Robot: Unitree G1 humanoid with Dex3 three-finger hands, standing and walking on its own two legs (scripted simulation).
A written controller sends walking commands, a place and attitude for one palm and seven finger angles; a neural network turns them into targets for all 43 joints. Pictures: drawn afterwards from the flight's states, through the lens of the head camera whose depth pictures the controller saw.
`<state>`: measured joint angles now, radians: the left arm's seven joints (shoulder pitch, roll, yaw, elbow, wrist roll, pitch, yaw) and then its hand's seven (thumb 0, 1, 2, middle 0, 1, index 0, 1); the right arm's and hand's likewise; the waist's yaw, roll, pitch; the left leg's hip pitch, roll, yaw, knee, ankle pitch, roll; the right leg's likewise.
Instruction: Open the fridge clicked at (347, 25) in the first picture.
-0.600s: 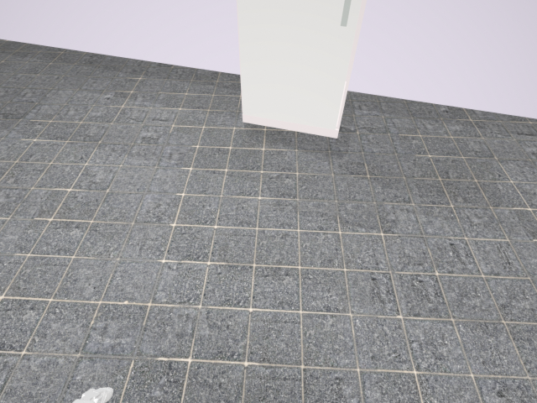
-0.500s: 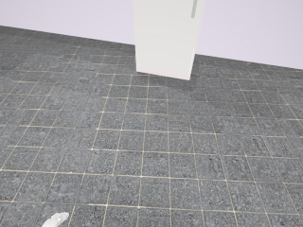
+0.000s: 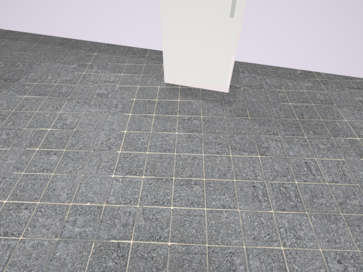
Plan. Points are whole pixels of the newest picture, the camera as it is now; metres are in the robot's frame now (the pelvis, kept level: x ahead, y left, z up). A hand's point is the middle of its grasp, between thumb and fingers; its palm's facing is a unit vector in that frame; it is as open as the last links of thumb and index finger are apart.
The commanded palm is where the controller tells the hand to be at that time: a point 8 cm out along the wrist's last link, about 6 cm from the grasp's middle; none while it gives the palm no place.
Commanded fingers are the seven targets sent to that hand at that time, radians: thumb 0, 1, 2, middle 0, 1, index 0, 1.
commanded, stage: stand and wait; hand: right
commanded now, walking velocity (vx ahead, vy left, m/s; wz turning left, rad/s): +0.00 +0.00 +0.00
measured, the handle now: out of the picture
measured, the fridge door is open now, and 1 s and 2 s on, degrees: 0 0 0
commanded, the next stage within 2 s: look at it before walking up in 0.22 s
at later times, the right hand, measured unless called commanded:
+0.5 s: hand out of the picture +0.07 -0.24 -0.15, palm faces -0.02 +0.94 -0.33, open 7.4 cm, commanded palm none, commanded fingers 0.00 -0.90 -0.90 0.20 0.30 0.20 0.30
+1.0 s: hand out of the picture +0.06 -0.24 -0.16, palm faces -0.02 +0.94 -0.33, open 7.4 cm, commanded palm none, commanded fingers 0.00 -0.90 -0.90 0.20 0.30 0.20 0.30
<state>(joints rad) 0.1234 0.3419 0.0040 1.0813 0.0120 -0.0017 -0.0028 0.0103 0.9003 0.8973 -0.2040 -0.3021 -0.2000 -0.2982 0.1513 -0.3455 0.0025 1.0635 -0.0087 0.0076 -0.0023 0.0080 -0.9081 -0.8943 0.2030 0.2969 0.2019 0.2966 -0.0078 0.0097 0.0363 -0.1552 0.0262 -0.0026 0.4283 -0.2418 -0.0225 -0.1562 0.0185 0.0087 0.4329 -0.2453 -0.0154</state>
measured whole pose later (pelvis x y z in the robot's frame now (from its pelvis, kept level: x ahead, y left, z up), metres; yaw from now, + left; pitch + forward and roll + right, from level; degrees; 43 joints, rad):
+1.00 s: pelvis -0.01 +0.01 +0.00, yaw +0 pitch -2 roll +0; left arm 0.12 0.33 0.00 1.12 0.01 0.00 0.00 0.01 0.90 0.90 -0.20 -0.30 -0.20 -0.30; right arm 0.15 -0.33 0.01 1.09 -0.01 0.00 -0.01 0.01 -0.91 -0.89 0.20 0.30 0.20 0.30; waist -0.01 0.00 0.03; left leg -0.14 0.01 -0.01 0.38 -0.21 -0.01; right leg -0.14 0.00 0.01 0.38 -0.21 0.00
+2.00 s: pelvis +0.36 -0.01 -0.02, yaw +0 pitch -1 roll +4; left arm 0.17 0.18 0.06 0.99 0.03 -0.05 -0.03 0.00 0.91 0.90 -0.20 -0.30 -0.19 -0.30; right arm 0.34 -0.20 -0.06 1.08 -0.03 -0.05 0.00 0.00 -0.93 -0.89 0.20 0.30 0.20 0.30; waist -0.02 0.01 0.01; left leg -0.10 0.03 0.17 0.49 -0.37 -0.03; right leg -0.42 -0.12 -0.14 0.65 -0.24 0.01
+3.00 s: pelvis +0.81 -0.02 -0.02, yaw +2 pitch -2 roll +2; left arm 0.16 0.21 0.07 0.99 0.04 -0.06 -0.02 0.01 0.92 0.90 -0.20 -0.30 -0.19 -0.30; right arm 0.36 -0.18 -0.06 1.12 -0.02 -0.03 0.00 0.00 -0.92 -0.89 0.20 0.30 0.20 0.30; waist -0.02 0.02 0.04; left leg -0.15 0.09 0.15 0.76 -0.47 -0.02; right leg -0.40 -0.11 -0.17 0.66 -0.22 -0.04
